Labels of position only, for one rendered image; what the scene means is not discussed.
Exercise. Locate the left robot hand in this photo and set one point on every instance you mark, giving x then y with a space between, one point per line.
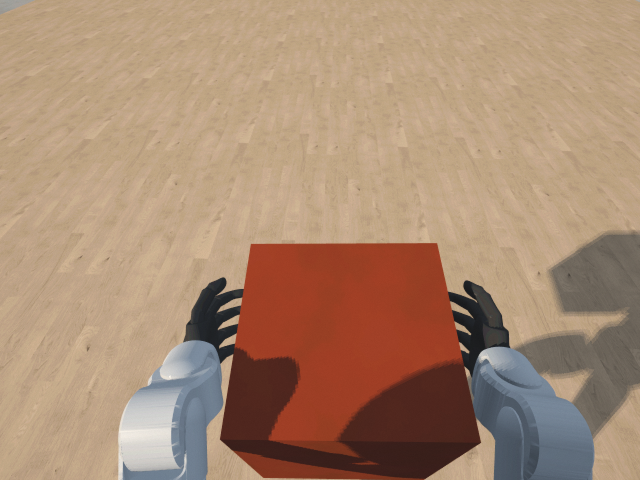
205 320

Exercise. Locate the left robot forearm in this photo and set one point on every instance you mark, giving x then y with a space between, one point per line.
162 432

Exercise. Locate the right robot hand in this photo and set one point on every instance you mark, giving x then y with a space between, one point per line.
486 326

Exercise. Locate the right robot forearm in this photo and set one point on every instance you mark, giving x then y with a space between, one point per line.
538 436

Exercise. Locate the carton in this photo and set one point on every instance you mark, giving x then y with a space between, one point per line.
347 364

